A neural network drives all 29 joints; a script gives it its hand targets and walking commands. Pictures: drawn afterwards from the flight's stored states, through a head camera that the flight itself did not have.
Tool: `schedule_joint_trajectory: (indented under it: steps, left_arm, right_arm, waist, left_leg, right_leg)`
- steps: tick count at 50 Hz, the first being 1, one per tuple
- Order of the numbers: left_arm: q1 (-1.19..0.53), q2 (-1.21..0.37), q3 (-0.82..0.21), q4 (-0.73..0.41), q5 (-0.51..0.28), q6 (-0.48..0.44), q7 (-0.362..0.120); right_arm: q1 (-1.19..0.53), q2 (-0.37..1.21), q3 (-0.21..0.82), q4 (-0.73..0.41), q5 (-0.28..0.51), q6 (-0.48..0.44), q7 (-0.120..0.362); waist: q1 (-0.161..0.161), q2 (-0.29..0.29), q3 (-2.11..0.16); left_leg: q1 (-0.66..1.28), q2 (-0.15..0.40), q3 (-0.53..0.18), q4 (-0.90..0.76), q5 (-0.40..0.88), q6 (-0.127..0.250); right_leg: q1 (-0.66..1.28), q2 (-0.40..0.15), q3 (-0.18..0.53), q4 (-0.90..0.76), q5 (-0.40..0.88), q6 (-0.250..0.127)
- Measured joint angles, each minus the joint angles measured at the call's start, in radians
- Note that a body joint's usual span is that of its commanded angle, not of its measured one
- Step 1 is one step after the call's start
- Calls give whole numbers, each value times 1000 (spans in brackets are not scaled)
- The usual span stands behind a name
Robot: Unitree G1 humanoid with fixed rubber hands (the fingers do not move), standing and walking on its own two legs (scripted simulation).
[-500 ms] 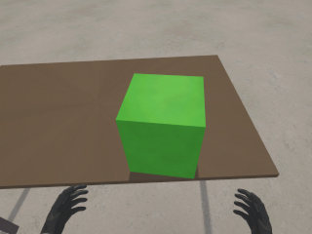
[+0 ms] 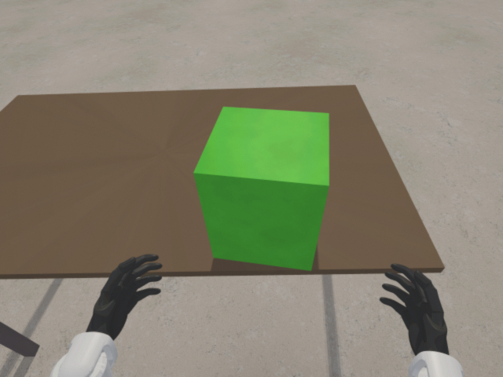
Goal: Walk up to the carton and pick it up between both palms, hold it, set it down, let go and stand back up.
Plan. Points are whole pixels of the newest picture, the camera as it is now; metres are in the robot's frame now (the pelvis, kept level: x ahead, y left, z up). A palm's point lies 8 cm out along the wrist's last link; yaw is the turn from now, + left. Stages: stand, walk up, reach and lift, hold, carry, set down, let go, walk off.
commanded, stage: reach and lift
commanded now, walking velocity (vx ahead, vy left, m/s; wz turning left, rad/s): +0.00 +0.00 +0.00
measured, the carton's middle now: (267, 189) +0.48 +0.02 +0.03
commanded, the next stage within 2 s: none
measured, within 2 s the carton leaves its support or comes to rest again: neither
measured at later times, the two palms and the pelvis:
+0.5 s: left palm (129, 225) +0.32 +0.23 +0.11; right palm (410, 250) +0.30 -0.19 +0.09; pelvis +0.03 -0.01 +0.00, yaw +1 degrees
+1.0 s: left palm (134, 176) +0.38 +0.23 +0.16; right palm (420, 198) +0.35 -0.20 +0.15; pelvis +0.00 +0.00 +0.00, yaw -1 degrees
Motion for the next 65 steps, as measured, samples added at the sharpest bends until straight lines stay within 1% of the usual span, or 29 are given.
schedule_joint_trajectory:
  steps: [2, 5, 8, 10, 15, 19, 22, 25, 30, 33, 35, 41, 43, 46, 51, 55, 58, 65]
  left_arm:
    - [-55, 3, 13, 31, -17, 15, -3]
    - [-151, 5, 37, 112, -32, 50, -15]
    - [-243, 6, 56, 195, -39, 91, -30]
    - [-289, 9, 65, 223, -38, 117, -38]
    - [-356, 12, 87, 207, -14, 176, -52]
    - [-389, 6, 114, 170, 23, 233, -60]
    - [-403, -1, 142, 131, 56, 283, -70]
    - [-412, -11, 169, 94, 81, 335, -80]
    - [-427, -21, 198, 47, 86, 391, -91]
    - [-453, -19, 204, 54, 74, 405, -94]
    - [-484, -13, 205, 78, 65, 409, -93]
    - [-608, 3, 199, 147, 65, 421, -74]
    - [-659, 6, 198, 183, 78, 430, -66]
    - [-739, 12, 197, 260, 97, 449, -53]
    - [-863, 37, 179, 413, 99, 457, -32]
    - [-971, 60, 157, 567, 75, 430, -26]
    - [-1043, 69, 139, 662, 61, 395, -27]
    - [-1180, 72, 97, 844, 53, 317, -39]
  right_arm:
    - [-55, -5, 2, 5, -10, 32, -8]
    - [-150, -10, 9, 42, -23, 87, -17]
    - [-239, -10, 11, 91, -24, 140, -30]
    - [-284, -10, 11, 108, -17, 164, -42]
    - [-351, -17, 6, 130, 22, 191, -68]
    - [-375, -35, 15, 136, 66, 201, -80]
    - [-383, -53, 32, 125, 102, 204, -88]
    - [-391, -76, 44, 102, 125, 207, -94]
    - [-407, -115, 31, 56, 134, 212, -106]
    - [-433, -136, 17, 51, 132, 226, -107]
    - [-463, -144, 8, 63, 133, 241, -104]
    - [-589, -154, 4, 124, 155, 272, -83]
    - [-643, -155, 3, 171, 166, 280, -72]
    - [-733, -156, -2, 271, 182, 298, -58]
    - [-871, -153, -18, 429, 184, 326, -42]
    - [-977, -145, -29, 540, 157, 337, -35]
    - [-1044, -141, -32, 611, 138, 335, -32]
    - [-1158, -131, -40, 769, 112, 305, -35]
  waist:
    - [-5, 10, -12]
    - [-10, 14, -27]
    - [-17, 3, -35]
    - [-22, -12, -37]
    - [-37, -55, -41]
    - [-49, -69, -44]
    - [-54, -60, -36]
    - [-56, -38, -23]
    - [-55, 0, -4]
    - [-57, 5, 4]
    - [-59, -2, 6]
    - [-70, -51, 5]
    - [-73, -65, -2]
    - [-77, -74, -14]
    - [-87, -60, -32]
    - [-97, -40, -47]
    - [-103, -30, -59]
    - [-126, -37, -92]
  left_leg:
    - [-12, -3, 0, -3, 7, 1]
    - [-21, -5, -2, -8, 15, 1]
    - [-24, -5, -8, -14, 21, -2]
    - [-25, -4, -12, -18, 22, -6]
    - [-19, 2, -21, -25, 15, -17]
    - [-11, 7, -23, -24, -1, -22]
    - [2, 9, -19, -22, -13, -22]
    - [12, 10, -13, -17, -25, -20]
    - [13, 7, -6, -9, -36, -12]
    - [9, 4, -3, -10, -34, -8]
    - [3, 4, 0, -11, -30, -6]
    - [-18, 9, 9, -14, -12, -8]
    - [-24, 11, 11, -13, -8, -10]
    - [-31, 13, 13, -9, -3, -10]
    - [-52, 9, 6, 1, 4, -7]
    - [-86, 1, -7, 11, 11, -3]
    - [-112, -3, -16, 14, 16, -2]
    - [-143, -4, -34, 9, 20, -6]
  right_leg:
    - [-19, -2, 0, 13, -1, 2]
    - [-36, -4, -2, 28, -5, 2]
    - [-45, -4, -7, 37, -9, 0]
    - [-48, -4, -12, 41, -13, -2]
    - [-40, 3, -20, 35, -24, -7]
    - [-25, 7, -22, 24, -33, -8]
    - [-8, 9, -19, 12, -37, -5]
    - [8, 9, -13, 0, -37, -1]
    - [16, 6, -6, -11, -35, 7]
    - [11, 4, -3, -12, -32, 10]
    - [2, 3, 0, -10, -28, 10]
    - [-26, 8, 9, -6, -11, 7]
    - [-33, 11, 11, -6, -5, 4]
    - [-38, 13, 14, -7, 4, 2]
    - [-54, 9, 7, -1, 10, 3]
    - [-85, 1, -6, 14, 8, 6]
    - [-107, -3, -15, 20, 8, 7]
    - [-133, -4, -33, 15, 6, 5]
